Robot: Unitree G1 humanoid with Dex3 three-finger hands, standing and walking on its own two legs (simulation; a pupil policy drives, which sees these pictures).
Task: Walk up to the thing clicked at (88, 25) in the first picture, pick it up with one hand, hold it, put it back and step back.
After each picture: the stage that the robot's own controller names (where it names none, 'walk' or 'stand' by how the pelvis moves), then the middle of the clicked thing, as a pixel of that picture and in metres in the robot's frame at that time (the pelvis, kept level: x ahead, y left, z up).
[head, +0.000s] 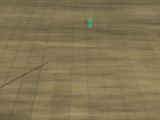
stand; (89, 22) +1.91 -0.10 -0.72
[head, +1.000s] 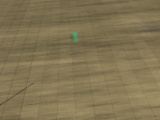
walk; (75, 37) +1.76 +0.22 -0.70
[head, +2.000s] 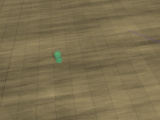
walk; (58, 57) +1.19 +0.35 -0.71
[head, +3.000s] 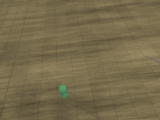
walk; (63, 91) +0.80 +0.24 -0.72
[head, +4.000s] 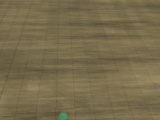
walk; (63, 119) +0.55 +0.14 -0.70
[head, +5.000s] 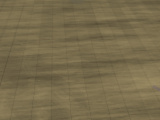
stand; out of the picture +0.45 +0.16 -0.72
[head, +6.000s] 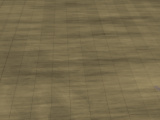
stand; out of the picture +0.44 +0.16 -0.72
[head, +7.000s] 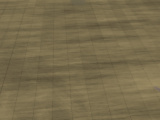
stand; out of the picture +0.46 +0.16 -0.72
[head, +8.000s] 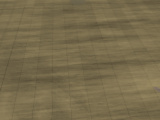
stand; out of the picture +0.44 +0.17 -0.73
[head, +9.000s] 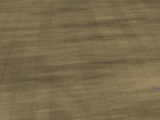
stand; out of the picture +0.44 +0.17 -0.73
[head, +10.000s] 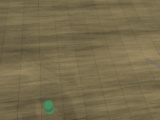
go down; (49, 107) +0.46 +0.17 -0.65
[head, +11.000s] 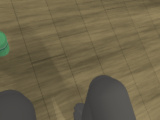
go down; out of the picture +0.52 +0.22 -0.28
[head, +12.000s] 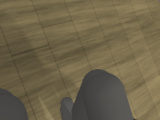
close in; out of the picture +0.51 +0.24 -0.26
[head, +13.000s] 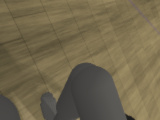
close; out of the picture +0.50 +0.27 -0.24
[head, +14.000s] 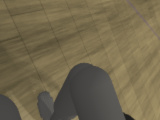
lift; out of the picture +0.48 +0.25 -0.25
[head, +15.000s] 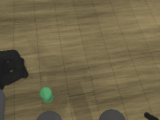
hold; (46, 95) +0.42 +0.18 -0.47
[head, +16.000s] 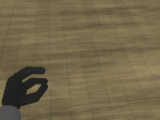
go down; out of the picture +0.38 +0.17 -0.67
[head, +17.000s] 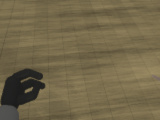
hold; out of the picture +0.37 +0.17 -0.68
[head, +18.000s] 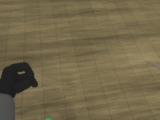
crouch; out of the picture +0.39 +0.18 -0.65
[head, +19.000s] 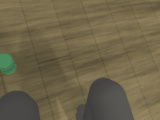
crouch; (6, 64) +0.45 +0.20 -0.31
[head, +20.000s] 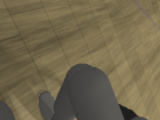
lower; out of the picture +0.42 +0.26 -0.26
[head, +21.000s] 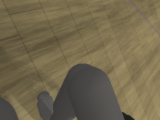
lower; out of the picture +0.42 +0.26 -0.25
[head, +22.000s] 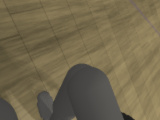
lower; out of the picture +0.42 +0.26 -0.26
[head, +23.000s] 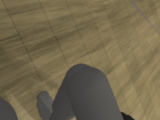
lower; out of the picture +0.42 +0.26 -0.26
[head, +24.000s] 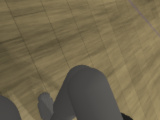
loosen; out of the picture +0.42 +0.25 -0.26
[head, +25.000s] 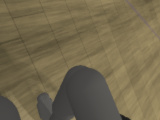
withdraw; out of the picture +0.42 +0.25 -0.27
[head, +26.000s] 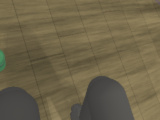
stand; out of the picture +0.43 +0.23 -0.28
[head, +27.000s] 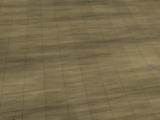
stand; out of the picture +0.39 +0.16 -0.62
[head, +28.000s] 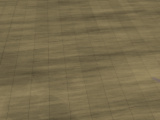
stand; out of the picture +0.38 +0.18 -0.66
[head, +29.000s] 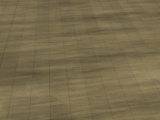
stand; out of the picture +0.37 +0.17 -0.67
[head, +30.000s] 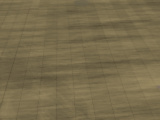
stand; out of the picture +0.40 +0.17 -0.72
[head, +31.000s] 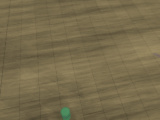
walk; (65, 114) +0.46 +0.12 -0.70
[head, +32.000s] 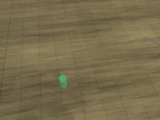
walk; (63, 81) +0.73 +0.14 -0.69
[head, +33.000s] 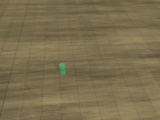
stand; (62, 68) +1.07 +0.18 -0.71
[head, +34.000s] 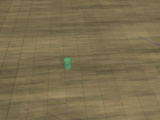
stand; (67, 63) +1.10 +0.16 -0.72
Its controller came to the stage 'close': yes
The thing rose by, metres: 0.06
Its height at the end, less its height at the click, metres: +0.00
